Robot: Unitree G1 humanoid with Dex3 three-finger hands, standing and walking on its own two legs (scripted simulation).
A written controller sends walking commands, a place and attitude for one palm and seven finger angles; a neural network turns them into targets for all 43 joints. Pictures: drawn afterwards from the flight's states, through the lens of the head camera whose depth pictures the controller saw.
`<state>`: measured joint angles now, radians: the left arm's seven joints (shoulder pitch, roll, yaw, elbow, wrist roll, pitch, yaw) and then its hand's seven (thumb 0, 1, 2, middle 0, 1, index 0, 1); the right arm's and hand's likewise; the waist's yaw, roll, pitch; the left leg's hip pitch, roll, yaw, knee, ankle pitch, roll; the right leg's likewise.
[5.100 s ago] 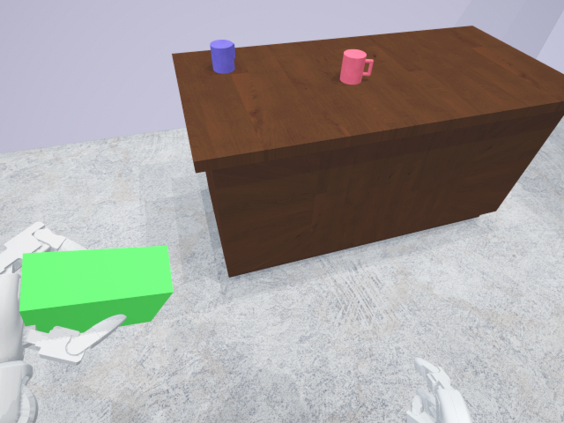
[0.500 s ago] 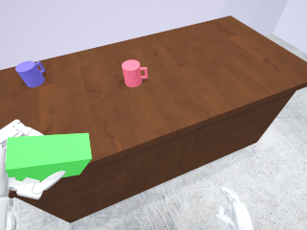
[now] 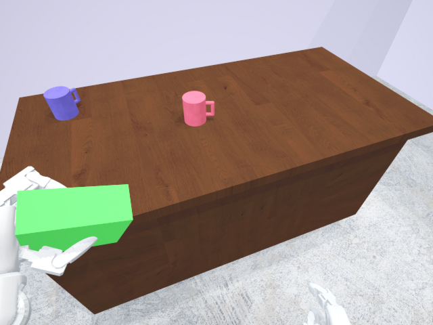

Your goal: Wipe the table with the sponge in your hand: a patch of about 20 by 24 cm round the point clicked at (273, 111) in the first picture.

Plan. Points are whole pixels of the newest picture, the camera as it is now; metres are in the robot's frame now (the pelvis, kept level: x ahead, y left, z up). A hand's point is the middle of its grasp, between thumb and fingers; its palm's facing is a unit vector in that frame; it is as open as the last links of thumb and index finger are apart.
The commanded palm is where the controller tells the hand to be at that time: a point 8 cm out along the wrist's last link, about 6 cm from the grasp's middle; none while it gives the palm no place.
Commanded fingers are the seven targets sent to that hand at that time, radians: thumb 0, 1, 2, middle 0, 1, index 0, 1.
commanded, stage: come to a stop and stand still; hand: left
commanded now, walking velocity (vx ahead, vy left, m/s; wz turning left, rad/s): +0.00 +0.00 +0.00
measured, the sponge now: (92, 219) +0.23 +0.20 +0.15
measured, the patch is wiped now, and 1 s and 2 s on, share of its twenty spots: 0.00 0.00 0.00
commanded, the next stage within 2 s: look again from close up in 0.08 s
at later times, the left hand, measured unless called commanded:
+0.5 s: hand (59, 225) +0.23 +0.26 +0.13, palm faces +0.22 -0.88 -0.41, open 9.6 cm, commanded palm +0.18 +0.31 +0.18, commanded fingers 0.00 0.10 1.30 -1.20 -1.60 -1.20 -1.60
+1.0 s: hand (20, 189) +0.27 +0.33 +0.16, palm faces +0.40 -0.85 -0.35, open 9.6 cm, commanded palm +0.21 +0.35 +0.18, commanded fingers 0.00 0.10 1.30 -1.20 -1.60 -1.20 -1.60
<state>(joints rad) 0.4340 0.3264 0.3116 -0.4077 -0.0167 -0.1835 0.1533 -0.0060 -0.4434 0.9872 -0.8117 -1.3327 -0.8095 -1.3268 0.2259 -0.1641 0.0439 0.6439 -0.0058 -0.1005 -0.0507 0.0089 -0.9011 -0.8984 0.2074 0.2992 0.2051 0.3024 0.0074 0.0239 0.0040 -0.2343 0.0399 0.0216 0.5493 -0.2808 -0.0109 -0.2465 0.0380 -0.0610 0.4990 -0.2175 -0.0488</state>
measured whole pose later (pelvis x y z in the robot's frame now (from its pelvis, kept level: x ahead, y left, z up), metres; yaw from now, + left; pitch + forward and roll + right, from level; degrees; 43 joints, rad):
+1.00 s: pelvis +0.05 +0.07 -0.01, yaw +0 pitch -1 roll -2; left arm 0.39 0.36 0.36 -0.46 -0.03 -0.21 0.10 -0.01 -0.44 0.99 -0.81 -1.34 -0.81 -1.33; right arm 0.19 -0.18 0.03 0.56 0.00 -0.12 0.00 0.01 -0.90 -0.90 0.21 0.30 0.21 0.30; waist 0.03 -0.02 0.05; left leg -0.20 -0.05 0.05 0.61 -0.39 0.09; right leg -0.21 -0.04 -0.02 0.56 -0.31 0.01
